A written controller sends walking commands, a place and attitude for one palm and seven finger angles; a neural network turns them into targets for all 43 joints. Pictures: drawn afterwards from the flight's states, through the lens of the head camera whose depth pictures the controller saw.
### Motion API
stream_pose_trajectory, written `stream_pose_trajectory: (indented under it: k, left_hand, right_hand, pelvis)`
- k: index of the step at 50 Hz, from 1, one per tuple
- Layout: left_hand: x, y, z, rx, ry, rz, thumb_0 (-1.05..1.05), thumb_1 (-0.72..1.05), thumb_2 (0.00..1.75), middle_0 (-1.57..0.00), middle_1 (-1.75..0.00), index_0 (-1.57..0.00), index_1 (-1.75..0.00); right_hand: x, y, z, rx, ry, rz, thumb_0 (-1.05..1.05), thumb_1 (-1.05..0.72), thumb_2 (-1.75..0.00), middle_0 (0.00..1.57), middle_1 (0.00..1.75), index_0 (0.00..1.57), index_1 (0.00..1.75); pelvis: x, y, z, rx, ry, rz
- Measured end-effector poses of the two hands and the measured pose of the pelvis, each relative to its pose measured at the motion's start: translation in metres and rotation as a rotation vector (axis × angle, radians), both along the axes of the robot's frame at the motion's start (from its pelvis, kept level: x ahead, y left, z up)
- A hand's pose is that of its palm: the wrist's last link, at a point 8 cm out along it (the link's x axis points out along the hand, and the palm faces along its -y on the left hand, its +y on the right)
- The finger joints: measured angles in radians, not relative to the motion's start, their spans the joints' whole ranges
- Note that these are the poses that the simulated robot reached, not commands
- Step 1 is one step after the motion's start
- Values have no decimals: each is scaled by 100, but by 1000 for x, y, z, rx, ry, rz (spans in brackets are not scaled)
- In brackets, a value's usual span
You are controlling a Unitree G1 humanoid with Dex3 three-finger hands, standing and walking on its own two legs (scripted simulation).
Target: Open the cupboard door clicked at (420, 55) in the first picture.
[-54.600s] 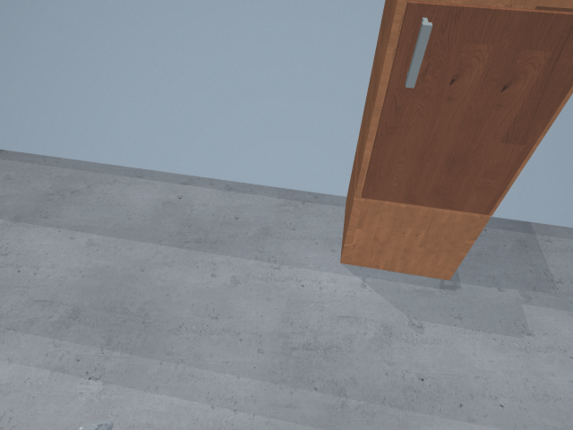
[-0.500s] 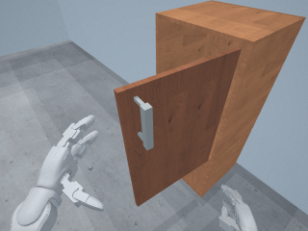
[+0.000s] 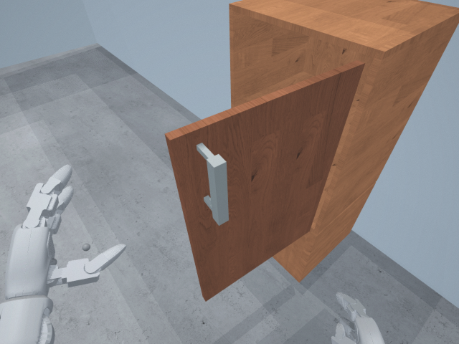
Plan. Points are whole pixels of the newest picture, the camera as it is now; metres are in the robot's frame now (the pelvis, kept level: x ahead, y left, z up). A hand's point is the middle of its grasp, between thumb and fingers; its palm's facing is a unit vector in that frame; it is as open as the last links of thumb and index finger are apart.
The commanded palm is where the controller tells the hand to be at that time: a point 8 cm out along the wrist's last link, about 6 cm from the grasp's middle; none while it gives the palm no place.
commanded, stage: draw the hand back to the body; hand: left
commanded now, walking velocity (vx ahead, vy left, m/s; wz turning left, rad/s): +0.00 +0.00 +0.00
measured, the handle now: (212, 185) +0.32 +0.07 +0.15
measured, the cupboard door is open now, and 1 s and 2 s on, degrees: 84 84 84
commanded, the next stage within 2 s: step back with the hand held close in 0.66 s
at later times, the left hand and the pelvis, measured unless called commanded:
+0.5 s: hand (69, 236) +0.21 +0.25 +0.15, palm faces +0.46 -0.80 -0.38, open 7.6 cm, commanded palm +0.16 +0.29 +0.16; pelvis +0.01 -0.01 +0.00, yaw +0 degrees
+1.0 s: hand (65, 238) +0.20 +0.26 +0.15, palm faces +0.36 -0.79 -0.49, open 7.4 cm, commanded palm +0.14 +0.30 +0.17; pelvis +0.00 +0.00 +0.00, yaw -2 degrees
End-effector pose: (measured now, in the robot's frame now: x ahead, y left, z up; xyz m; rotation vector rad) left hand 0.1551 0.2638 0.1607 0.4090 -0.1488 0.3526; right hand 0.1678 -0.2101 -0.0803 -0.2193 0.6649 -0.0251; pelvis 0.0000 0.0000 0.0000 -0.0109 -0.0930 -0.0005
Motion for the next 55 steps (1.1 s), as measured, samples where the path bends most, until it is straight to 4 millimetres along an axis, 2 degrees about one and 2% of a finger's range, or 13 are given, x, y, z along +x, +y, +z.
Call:
stream_pose_trajectory:
  k: [16, 23, 39, 44, 49, 55]
  left_hand:
    - [7, 26, 4, 37, 10, 115, 1, 66, 80, -20, -30, -20, -30]
    - [7, 26, 3, 24, 6, 126, 1, 82, 87, -21, -30, -21, -30]
    - [8, 26, 3, 24, 9, 110, 2, 89, 90, -21, -30, -21, -30]
    - [8, 31, 20, 91, -44, 88, 2, 89, 90, -21, -30, -21, -30]
    - [8, 29, 15, 136, 14, 27, 1, 89, 90, -21, -30, -21, -30]
    - [-2, 30, 4, 156, 73, -27, 1, 89, 90, -21, -30, -21, -30]
  right_hand:
    - [20, -16, 3, -10, 4, -34, 1, -90, -90, 20, 30, 21, 30]
    - [25, -18, 4, -13, 1, -27, 1, -90, -90, 20, 30, 21, 30]
    - [18, -12, 2, 0, 14, -29, 1, -90, -90, 20, 30, 21, 30]
    - [13, -11, 2, 1, 24, -37, 1, -90, -90, 20, 30, 21, 30]
    - [2, -17, 3, -13, 41, -91, 1, -90, -90, 20, 30, 21, 30]
    - [-21, -24, 2, -46, 65, -155, 1, -90, -90, 20, 30, 21, 30]
  pelvis:
    - [12, -7, 1, -1, 6, -8]
    - [13, -9, 2, -1, 7, -5]
    - [11, -7, 2, -2, 4, -10]
    - [6, -5, 1, -6, 36, -10]
    - [-2, 1, 0, -1, 78, -26]
    - [-19, 8, -4, 9, 94, -36]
